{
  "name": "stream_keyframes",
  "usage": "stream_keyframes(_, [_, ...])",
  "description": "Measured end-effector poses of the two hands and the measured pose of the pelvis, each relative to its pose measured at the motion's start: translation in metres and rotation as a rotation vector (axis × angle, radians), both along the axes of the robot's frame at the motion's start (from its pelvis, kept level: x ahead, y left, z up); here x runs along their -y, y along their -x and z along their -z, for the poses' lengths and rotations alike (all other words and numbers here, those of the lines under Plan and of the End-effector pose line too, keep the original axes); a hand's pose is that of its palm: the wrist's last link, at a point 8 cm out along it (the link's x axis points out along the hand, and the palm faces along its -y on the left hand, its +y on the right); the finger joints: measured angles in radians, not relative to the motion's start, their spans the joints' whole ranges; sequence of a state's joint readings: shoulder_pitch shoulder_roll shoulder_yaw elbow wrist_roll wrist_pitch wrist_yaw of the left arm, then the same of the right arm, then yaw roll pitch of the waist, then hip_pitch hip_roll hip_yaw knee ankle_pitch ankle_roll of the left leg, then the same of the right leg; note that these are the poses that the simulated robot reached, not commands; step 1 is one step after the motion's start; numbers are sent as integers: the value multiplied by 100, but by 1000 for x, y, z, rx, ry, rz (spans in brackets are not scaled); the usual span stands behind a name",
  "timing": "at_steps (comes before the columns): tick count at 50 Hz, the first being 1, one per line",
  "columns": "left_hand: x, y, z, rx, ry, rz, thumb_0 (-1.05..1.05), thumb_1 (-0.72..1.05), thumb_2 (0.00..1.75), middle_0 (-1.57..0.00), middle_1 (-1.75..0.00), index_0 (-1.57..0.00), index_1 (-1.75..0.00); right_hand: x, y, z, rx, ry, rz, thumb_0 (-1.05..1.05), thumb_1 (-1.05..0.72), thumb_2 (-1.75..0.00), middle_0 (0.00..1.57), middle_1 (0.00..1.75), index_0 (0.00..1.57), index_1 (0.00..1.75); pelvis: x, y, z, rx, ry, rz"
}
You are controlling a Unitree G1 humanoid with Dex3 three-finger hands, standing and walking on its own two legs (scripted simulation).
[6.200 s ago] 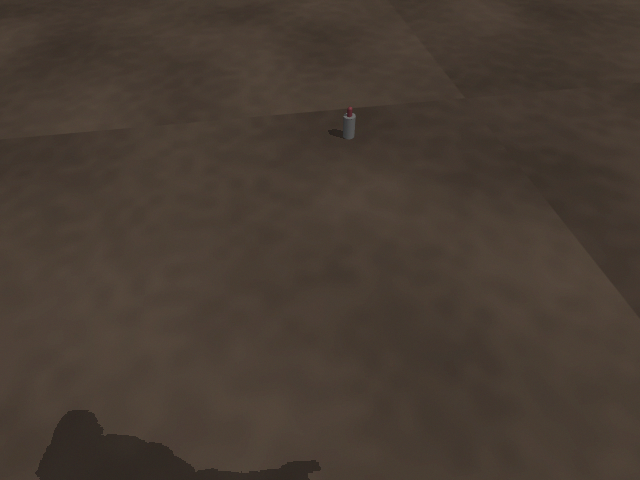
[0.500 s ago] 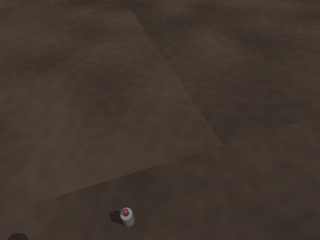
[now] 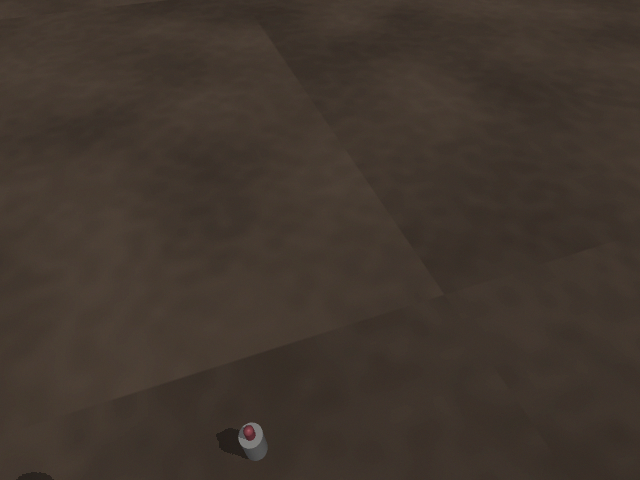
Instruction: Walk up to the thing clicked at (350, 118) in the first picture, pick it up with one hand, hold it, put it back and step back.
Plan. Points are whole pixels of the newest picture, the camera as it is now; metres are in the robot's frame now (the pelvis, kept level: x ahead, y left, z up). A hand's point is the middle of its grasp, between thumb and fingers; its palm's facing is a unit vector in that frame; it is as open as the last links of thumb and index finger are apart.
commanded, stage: stand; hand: left
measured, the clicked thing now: (252, 439) +0.38 +0.21 -0.69
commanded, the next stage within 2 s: go down in 1.98 s
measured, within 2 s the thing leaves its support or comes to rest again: neither
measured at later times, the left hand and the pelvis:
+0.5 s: hand out of the picture +0.10 +0.24 -0.15, palm faces -0.02 -0.94 -0.34, open 7.4 cm; pelvis +0.01 -0.01 +0.00, yaw +0 degrees
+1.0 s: hand out of the picture +0.10 +0.24 -0.15, palm faces -0.02 -0.94 -0.35, open 7.4 cm; pelvis +0.02 -0.02 +0.00, yaw +0 degrees
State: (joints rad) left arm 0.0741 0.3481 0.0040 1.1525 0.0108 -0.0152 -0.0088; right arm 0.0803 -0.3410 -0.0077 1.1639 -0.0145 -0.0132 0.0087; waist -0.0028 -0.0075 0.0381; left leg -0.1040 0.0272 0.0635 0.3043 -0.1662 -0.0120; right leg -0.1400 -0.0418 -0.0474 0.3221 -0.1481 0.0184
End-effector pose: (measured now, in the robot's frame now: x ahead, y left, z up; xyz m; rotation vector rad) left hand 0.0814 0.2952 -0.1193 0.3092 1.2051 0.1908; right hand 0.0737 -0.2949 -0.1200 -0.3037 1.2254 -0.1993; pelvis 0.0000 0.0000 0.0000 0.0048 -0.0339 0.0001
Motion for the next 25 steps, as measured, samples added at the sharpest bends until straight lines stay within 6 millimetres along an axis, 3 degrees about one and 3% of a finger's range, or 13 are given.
stream_keyframes(25, [9,-8,-2,-14,-10,-2,1,91,90,-21,-30,-20,-30,12,-13,1,-8,3,-6,1,-90,-90,20,30,20,30,11,-14,0,-4,3,-1])
